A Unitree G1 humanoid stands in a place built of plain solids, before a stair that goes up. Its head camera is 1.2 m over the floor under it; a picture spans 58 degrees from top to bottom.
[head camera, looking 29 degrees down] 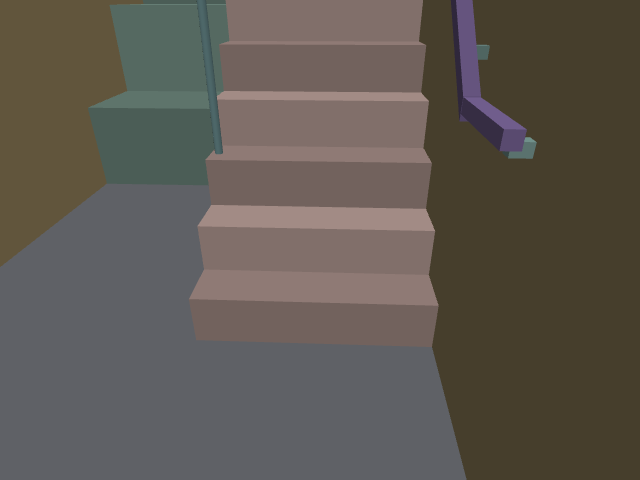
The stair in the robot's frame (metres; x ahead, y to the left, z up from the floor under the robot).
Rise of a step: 0.20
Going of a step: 0.21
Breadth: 0.94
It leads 2 degrees to the right of straight ahead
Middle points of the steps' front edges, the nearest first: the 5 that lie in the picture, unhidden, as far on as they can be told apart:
1.31 0.03 0.20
1.52 0.02 0.41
1.73 0.01 0.61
1.94 0.00 0.82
2.15 -0.01 1.02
